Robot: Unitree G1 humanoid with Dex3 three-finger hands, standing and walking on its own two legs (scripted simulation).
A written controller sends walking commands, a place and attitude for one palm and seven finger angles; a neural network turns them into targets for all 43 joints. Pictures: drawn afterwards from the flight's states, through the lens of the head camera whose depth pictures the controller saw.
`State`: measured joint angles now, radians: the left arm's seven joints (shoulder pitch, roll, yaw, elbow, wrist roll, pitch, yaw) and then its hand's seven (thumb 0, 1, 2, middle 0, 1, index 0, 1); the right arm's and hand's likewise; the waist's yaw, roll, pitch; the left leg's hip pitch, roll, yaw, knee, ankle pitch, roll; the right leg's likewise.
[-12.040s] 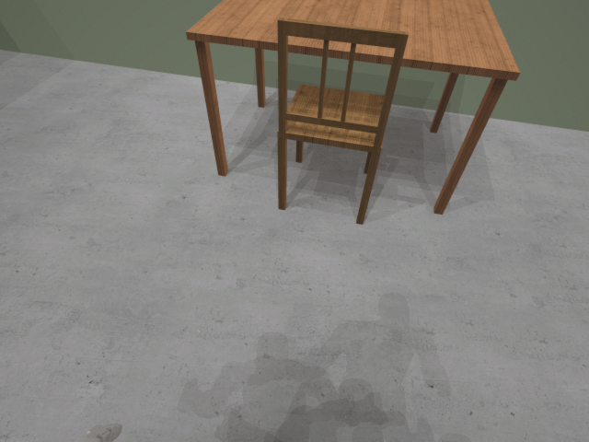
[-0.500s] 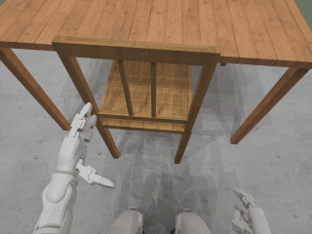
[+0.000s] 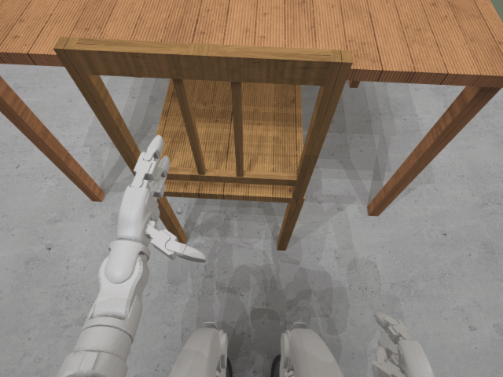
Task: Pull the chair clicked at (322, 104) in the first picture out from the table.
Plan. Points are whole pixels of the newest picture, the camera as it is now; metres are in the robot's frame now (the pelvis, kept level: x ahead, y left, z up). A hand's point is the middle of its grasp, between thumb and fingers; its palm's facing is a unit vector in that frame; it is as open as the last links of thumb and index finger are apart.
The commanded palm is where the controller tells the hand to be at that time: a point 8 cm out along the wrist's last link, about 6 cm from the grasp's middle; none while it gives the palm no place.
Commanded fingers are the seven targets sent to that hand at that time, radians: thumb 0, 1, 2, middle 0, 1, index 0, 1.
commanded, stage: aim the fingers beside a spindle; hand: left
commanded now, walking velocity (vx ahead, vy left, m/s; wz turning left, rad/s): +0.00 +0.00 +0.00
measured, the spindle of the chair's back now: (192, 133) +0.53 +0.12 +0.00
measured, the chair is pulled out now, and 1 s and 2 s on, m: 0.00 0.00 0.00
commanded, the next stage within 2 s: none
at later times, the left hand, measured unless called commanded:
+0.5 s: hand (183, 201) +0.38 +0.12 +0.01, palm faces -0.04 -1.00 -0.05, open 16.9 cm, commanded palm +0.36 +0.16 +0.01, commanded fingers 0.00 -0.50 0.30 -0.06 -0.08 -0.06 -0.08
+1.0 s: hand (180, 205) +0.38 +0.12 +0.01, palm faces -0.06 -1.00 -0.05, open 16.9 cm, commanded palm +0.36 +0.16 +0.01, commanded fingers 0.00 -0.50 0.30 -0.06 -0.08 -0.06 -0.08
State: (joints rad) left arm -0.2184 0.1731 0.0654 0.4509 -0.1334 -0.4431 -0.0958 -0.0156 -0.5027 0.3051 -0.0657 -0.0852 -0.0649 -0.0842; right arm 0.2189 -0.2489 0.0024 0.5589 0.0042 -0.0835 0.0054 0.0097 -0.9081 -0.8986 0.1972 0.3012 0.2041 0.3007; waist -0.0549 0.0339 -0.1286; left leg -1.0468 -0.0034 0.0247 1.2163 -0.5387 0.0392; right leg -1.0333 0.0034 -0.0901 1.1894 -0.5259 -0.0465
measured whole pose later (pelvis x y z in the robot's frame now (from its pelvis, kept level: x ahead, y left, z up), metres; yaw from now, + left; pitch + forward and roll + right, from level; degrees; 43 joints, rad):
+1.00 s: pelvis +0.00 +0.00 +0.00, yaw +0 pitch +23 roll -1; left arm -0.31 0.17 0.07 0.58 -0.12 -0.49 -0.05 -0.01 -0.50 0.31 -0.06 -0.08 -0.06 -0.08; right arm 0.24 -0.24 0.01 0.56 0.01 0.00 0.03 0.01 -0.91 -0.90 0.20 0.30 0.20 0.30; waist -0.05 0.04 -0.14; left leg -1.09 0.00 0.03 1.24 -0.54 0.05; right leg -1.08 0.00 -0.08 1.21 -0.53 -0.04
